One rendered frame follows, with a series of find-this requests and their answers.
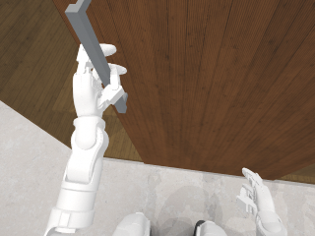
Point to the handle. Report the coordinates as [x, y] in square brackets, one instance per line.
[78, 18]

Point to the right robot forearm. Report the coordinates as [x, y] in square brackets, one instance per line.
[269, 223]

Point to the wardrobe door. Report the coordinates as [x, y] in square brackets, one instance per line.
[308, 171]
[213, 85]

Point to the left robot forearm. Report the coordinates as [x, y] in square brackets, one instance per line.
[74, 209]

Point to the robot right thigh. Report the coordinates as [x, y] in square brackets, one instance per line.
[209, 229]

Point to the robot left hand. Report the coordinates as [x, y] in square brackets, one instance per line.
[87, 85]

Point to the robot right foot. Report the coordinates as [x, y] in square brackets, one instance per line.
[198, 224]

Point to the robot right hand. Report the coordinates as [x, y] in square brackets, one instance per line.
[260, 197]

